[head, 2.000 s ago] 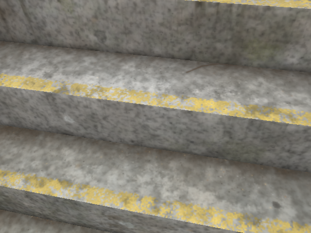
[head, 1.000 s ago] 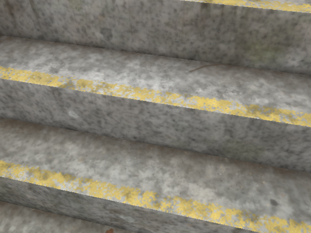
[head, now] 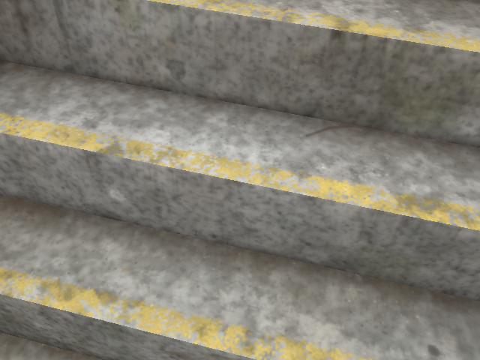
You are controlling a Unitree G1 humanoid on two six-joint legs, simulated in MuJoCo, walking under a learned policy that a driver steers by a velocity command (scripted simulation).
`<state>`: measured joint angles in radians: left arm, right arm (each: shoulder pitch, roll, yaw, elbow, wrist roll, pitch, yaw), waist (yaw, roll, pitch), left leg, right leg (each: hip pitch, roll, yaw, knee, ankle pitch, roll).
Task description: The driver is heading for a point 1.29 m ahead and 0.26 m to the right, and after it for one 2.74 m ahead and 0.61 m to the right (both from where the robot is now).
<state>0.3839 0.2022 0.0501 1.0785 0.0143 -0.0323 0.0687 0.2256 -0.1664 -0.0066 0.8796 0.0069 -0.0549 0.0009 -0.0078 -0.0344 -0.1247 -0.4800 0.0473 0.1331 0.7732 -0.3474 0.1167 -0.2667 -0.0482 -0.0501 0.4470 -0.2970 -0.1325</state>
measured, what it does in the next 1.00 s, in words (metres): climbs: left foot, then right foot 0.21 m higher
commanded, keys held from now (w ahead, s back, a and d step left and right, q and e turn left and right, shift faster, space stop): w+shift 0.64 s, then w+e+shift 0.36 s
